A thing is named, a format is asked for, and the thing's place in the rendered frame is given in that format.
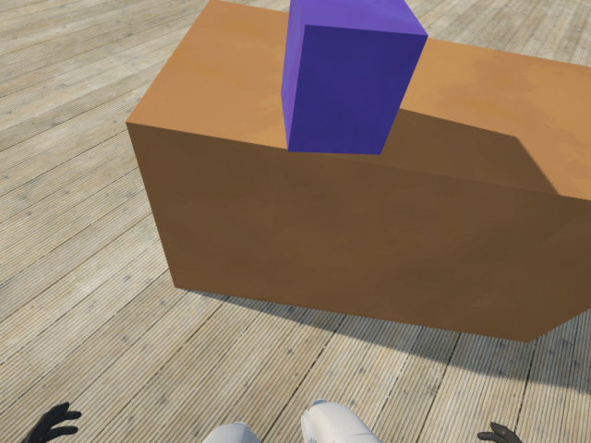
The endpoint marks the robot thigh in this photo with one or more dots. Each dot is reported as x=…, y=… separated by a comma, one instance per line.
x=332, y=422
x=231, y=433

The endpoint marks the robot right hand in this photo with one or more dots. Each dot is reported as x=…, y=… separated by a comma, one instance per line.
x=501, y=434

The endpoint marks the robot left hand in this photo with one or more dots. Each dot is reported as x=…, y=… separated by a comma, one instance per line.
x=42, y=432

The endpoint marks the pedestal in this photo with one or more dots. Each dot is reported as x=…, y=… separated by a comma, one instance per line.
x=475, y=217

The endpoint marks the left robot thigh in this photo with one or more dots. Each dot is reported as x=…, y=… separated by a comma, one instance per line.
x=231, y=433

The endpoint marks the right robot thigh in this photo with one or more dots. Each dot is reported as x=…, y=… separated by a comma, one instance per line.
x=332, y=422

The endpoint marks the carton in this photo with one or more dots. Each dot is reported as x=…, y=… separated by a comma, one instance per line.
x=347, y=66

